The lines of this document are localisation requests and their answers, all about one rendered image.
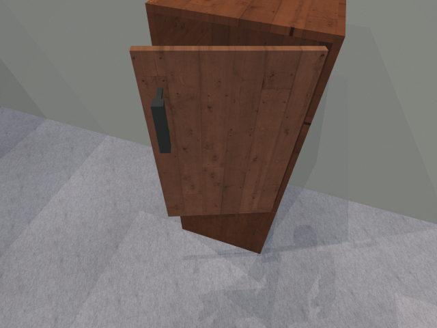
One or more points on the cupboard door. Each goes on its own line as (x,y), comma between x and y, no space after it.
(234,114)

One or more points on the handle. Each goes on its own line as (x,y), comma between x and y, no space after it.
(160,122)

